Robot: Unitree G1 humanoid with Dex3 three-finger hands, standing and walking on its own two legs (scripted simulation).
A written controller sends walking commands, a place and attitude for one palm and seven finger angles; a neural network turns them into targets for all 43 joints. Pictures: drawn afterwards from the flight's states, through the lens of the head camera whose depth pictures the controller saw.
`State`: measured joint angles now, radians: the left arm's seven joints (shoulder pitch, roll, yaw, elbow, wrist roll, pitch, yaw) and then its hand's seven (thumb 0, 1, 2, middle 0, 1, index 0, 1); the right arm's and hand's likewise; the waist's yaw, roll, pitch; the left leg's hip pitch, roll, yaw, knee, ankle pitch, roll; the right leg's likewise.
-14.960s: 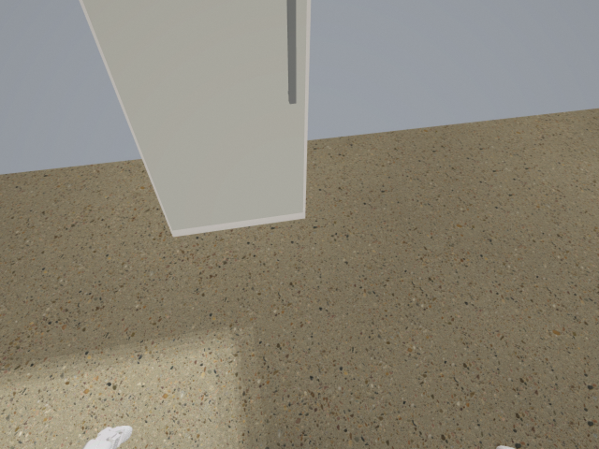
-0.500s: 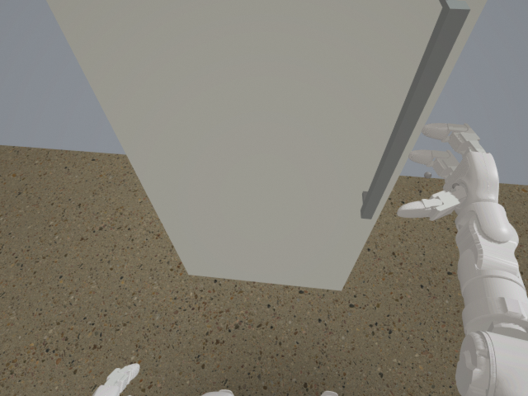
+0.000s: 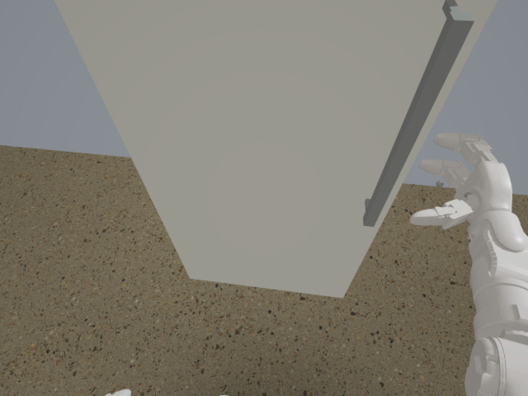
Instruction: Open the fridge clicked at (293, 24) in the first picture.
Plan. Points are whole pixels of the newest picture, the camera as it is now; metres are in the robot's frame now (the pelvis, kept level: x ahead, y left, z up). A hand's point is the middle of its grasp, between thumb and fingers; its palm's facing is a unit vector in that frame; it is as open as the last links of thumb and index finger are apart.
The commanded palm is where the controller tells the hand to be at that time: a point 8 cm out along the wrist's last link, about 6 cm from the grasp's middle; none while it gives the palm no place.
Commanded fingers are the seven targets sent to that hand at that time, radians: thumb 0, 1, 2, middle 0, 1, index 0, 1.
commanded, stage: feel for the door with the fingertips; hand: right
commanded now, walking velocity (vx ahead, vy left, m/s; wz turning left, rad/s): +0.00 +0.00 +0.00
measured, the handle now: (398, 143) +0.50 -0.15 +0.12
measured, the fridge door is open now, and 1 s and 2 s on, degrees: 0 0 0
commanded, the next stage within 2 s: slide the fingers in behind the handle in 0.96 s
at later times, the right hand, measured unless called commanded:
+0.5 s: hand (406, 176) +0.44 -0.16 +0.10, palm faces +0.00 +1.00 +0.01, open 14.0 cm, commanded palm +0.41 -0.22 +0.10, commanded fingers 0.00 0.50 -0.30 0.30 1.20 0.30 1.20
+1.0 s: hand (409, 170) +0.45 -0.17 +0.10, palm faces +0.01 +1.00 +0.01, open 13.8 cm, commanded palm +0.43 -0.22 +0.10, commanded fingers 0.00 0.50 -0.30 0.30 1.20 0.30 1.20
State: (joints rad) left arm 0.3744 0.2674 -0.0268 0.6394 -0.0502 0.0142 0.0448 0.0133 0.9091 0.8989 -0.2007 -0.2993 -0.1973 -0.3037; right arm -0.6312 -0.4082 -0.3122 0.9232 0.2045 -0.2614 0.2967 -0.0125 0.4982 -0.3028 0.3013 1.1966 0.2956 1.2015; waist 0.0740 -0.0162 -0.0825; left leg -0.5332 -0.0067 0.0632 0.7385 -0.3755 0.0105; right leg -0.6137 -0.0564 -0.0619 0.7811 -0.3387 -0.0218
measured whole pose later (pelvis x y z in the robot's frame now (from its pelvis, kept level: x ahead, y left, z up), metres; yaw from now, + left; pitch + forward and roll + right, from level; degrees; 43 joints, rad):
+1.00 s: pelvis -0.01 +0.01 +0.00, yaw +0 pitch +11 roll +1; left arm 0.35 0.27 -0.02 0.65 -0.03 0.00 0.03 0.01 0.91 0.90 -0.20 -0.30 -0.20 -0.30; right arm -0.77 -0.37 -0.29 1.03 0.15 -0.31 0.20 -0.01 0.50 -0.30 0.33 1.21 0.32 1.23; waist 0.10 -0.01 -0.07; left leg -0.59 -0.01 0.07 0.77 -0.38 0.02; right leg -0.67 -0.06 -0.05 0.80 -0.33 -0.01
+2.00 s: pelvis +0.00 +0.00 +0.00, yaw +0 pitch +11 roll +1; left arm 0.34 0.24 -0.02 0.64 -0.02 0.00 0.00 0.01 0.91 0.90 -0.20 -0.30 -0.20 -0.30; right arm -0.70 -0.24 -0.21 0.92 0.14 -0.30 0.09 -0.01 0.50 -0.30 0.31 1.20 0.30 1.21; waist 0.08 -0.02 -0.09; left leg -0.57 0.00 0.06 0.78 -0.40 0.01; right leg -0.65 -0.05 -0.06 0.81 -0.35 -0.02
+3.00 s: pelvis +0.00 +0.00 +0.00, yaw +0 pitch +10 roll +1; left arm 0.36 0.24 -0.01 0.66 -0.02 0.01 0.00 0.01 0.91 0.90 -0.20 -0.30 -0.20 -0.30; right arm -0.67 -0.23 -0.20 0.90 0.14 -0.32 0.07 -0.01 0.50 -0.30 0.30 1.20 0.30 1.20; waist 0.08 -0.03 -0.09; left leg -0.55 -0.01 0.05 0.76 -0.39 0.01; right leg -0.62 -0.05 -0.07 0.79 -0.35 -0.02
